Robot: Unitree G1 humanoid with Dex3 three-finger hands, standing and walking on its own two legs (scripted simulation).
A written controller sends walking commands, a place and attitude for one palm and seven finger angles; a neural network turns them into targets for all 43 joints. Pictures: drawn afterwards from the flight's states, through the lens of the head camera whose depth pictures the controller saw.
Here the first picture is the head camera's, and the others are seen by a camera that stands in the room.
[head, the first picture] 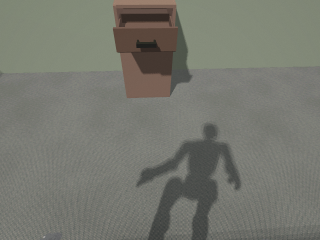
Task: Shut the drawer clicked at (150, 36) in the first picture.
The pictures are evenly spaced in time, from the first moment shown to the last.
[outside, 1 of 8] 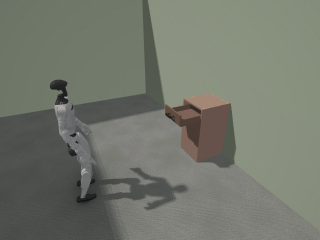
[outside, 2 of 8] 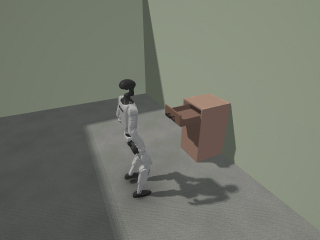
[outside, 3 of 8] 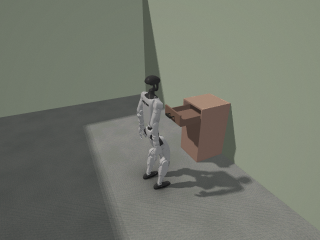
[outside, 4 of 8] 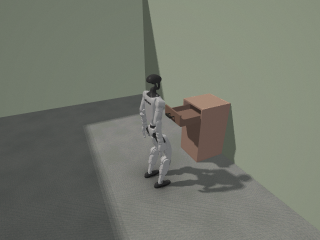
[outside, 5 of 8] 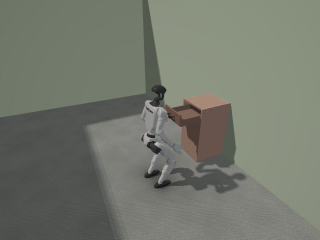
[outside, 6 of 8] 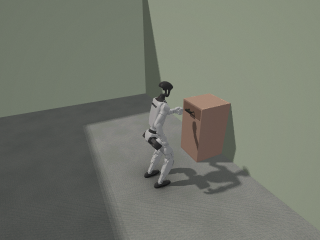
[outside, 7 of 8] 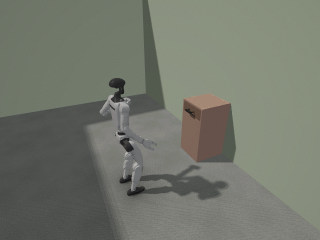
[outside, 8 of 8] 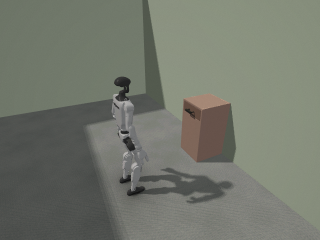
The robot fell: no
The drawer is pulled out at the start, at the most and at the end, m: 0.29 0.29 0.00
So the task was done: yes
